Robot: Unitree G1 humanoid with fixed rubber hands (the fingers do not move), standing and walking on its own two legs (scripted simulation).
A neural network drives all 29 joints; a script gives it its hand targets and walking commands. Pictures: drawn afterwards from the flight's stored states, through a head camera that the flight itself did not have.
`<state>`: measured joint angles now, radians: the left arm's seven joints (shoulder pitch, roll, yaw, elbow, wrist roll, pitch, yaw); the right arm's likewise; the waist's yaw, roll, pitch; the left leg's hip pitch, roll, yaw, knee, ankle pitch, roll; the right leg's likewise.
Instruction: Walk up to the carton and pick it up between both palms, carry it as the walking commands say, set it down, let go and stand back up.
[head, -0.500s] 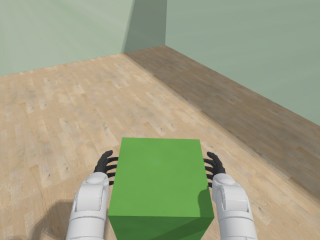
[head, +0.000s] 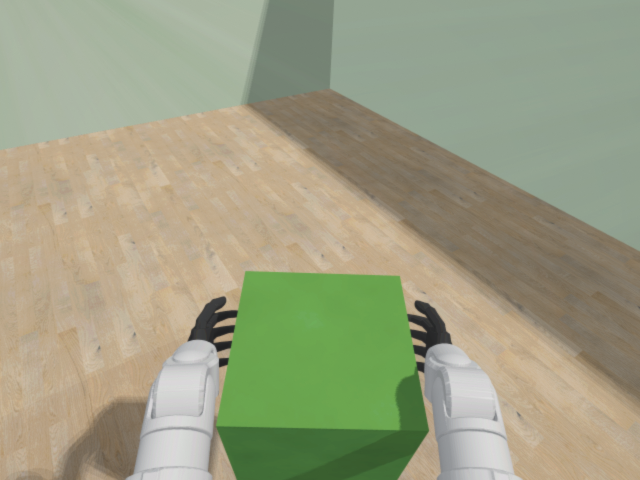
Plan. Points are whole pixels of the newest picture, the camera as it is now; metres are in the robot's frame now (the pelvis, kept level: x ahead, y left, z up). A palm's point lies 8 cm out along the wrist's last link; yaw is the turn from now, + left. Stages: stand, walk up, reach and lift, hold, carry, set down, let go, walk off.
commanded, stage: hold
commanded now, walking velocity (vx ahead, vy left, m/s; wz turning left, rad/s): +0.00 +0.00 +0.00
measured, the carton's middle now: (318, 386) +0.28 +0.00 -0.03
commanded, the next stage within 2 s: carry in 0.50 s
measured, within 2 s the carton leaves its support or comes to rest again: neither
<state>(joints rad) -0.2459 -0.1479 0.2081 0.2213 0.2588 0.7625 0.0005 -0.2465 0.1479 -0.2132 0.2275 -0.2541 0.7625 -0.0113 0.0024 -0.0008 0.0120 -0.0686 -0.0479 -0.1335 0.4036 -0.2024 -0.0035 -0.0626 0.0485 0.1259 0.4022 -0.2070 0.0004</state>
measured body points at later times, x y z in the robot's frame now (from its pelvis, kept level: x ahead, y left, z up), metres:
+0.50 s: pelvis +0.00 +0.00 +0.00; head -0.04 +0.00 +0.45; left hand +0.29 +0.15 +0.04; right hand +0.30 -0.15 +0.04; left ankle +0.02 +0.12 -0.74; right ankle +0.02 -0.12 -0.74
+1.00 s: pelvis -0.05 -0.01 -0.02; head -0.03 -0.02 +0.43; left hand +0.25 +0.20 +0.09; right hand +0.31 -0.10 +0.08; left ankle -0.03 +0.11 -0.70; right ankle -0.01 -0.11 -0.74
